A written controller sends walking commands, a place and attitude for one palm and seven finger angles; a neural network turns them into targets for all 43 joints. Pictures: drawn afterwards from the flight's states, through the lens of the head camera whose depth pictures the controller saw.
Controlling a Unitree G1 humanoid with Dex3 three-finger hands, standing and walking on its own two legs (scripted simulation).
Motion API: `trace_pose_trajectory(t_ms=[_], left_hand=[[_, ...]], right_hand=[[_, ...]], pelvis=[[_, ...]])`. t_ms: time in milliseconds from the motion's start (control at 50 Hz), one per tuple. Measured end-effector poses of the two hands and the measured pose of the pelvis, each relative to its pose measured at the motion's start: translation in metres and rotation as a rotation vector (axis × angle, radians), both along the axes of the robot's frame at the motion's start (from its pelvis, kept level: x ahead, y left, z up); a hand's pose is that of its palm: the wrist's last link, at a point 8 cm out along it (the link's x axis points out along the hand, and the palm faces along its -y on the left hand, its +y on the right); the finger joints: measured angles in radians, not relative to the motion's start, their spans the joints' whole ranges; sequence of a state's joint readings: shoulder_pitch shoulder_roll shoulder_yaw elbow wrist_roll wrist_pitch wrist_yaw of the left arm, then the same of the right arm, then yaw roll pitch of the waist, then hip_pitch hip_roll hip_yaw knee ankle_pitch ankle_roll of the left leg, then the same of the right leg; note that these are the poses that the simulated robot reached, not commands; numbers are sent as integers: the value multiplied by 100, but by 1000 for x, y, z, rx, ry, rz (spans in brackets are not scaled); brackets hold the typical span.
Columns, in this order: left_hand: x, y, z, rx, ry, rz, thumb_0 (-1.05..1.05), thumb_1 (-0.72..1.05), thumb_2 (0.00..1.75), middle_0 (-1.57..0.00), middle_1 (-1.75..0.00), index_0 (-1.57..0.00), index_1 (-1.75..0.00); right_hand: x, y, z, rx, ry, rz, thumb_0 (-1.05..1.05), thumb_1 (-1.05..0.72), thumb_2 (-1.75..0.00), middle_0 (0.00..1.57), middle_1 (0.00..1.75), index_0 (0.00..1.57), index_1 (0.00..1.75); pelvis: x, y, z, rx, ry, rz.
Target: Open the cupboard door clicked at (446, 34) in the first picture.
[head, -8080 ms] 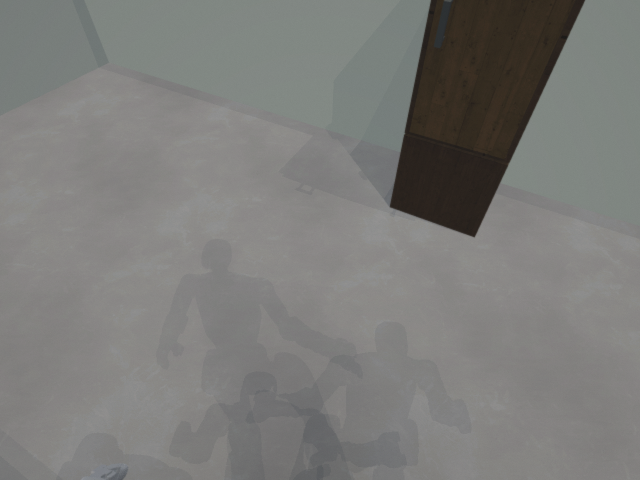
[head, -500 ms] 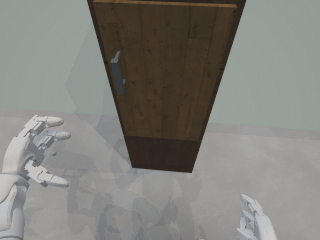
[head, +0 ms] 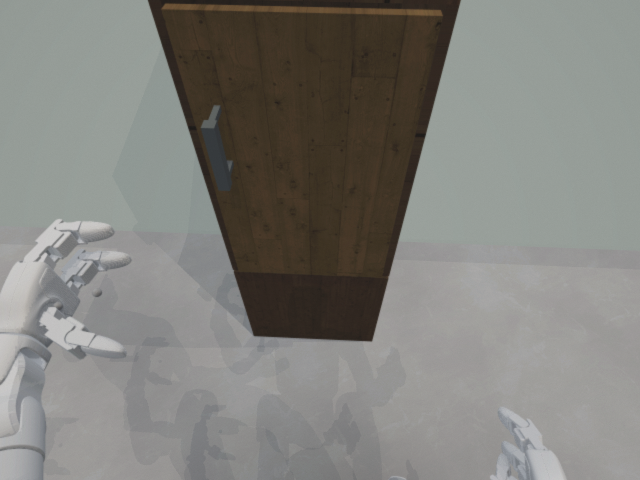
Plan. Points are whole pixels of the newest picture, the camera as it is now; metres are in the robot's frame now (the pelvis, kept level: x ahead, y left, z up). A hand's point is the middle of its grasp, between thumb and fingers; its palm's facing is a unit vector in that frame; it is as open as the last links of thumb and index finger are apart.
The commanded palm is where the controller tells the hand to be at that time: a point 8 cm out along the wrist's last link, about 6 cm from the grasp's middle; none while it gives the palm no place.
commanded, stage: raise the hand with hooked fingers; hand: left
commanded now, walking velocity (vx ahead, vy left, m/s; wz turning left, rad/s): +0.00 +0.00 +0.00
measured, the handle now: (220, 149) +0.57 +0.20 +0.08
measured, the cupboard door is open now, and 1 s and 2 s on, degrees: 0 0 0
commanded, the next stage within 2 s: move the hooked fingers beside the handle in 0.16 s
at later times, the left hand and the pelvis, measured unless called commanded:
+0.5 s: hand (101, 273) +0.32 +0.28 +0.10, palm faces +0.02 -1.00 -0.02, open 14.0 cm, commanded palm +0.29 +0.32 +0.10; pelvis +0.00 +0.01 +0.00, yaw +1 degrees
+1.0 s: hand (137, 226) +0.39 +0.26 +0.10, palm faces +0.01 -1.00 -0.02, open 14.0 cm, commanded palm +0.36 +0.31 +0.09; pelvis +0.00 +0.00 +0.00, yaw +0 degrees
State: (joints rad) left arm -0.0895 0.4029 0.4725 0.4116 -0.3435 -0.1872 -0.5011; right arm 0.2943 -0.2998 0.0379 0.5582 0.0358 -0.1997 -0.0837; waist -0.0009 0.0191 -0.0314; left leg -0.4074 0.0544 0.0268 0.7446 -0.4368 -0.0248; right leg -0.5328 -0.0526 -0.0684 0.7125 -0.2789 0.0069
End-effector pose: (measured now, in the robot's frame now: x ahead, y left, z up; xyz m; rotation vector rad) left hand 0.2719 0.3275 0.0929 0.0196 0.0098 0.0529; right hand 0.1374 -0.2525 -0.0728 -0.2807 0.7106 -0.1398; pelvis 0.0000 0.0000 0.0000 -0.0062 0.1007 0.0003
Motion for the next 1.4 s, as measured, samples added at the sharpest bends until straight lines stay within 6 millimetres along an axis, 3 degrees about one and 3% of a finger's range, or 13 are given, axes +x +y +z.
trace_pose_trajectory(t_ms=[320, 400, 520, 800, 1080, 1400], left_hand=[[-2, 11, 4, 3, 2, -4, -2, -50, 30, -30, -120, -30, -120], [7, 13, 2, -11, 6, 2, -2, -50, 30, -30, -120, -30, -120], [27, 0, 6, -3, -14, -42, -2, -50, 30, -29, -120, -30, -120], [69, -15, 4, -2, 3, -36, -2, -50, 30, -30, -120, -30, -120], [104, -15, 4, -13, 8, -39, -2, -50, 30, -30, -120, -30, -120], [146, -8, -1, -10, 29, -52, -2, -50, 30, -30, -120, -30, -120]], right_hand=[[13, 21, 1, 21, -32, 42, 2, -90, -90, 21, 30, 20, 30], [13, 22, -2, 10, -18, 49, 2, -90, -90, 21, 30, 20, 30], [8, 19, -4, 6, 1, 36, 2, -90, -90, 21, 30, 20, 30], [-25, 3, -17, 4, 125, -22, 2, -90, -90, 21, 30, 20, 30], [-60, -17, -27, -17, 254, -88, 2, -90, -90, 21, 30, 20, 30], [-98, -18, -34, -45, 384, -138, 1, -90, -90, 21, 30, 20, 30]], pelvis=[[0, 6, 0, -5, -5, 10], [-2, 7, -1, -6, -1, 17], [-1, 8, -1, -5, 11, 14], [-1, 2, -2, 2, 44, 3], [-3, -2, -6, 5, 86, -6], [-13, 2, -15, -4, 145, -9]])
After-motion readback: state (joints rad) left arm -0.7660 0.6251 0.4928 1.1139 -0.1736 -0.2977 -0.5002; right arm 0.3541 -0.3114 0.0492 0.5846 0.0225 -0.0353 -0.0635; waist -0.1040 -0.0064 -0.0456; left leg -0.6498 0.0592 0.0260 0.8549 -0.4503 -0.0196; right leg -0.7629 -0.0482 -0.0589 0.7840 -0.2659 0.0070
